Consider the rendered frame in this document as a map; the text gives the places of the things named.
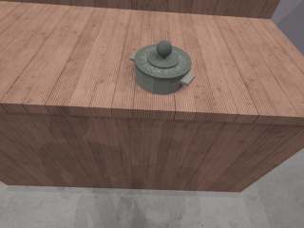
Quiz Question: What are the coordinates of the lid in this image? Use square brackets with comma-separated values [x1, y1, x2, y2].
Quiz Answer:
[134, 44, 192, 81]

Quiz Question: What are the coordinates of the table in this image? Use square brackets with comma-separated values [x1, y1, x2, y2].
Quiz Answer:
[0, 0, 304, 193]

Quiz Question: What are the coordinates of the pot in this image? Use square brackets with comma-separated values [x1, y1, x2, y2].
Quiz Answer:
[130, 54, 196, 95]

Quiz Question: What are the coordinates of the knob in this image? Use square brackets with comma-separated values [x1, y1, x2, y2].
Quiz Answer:
[157, 40, 173, 57]

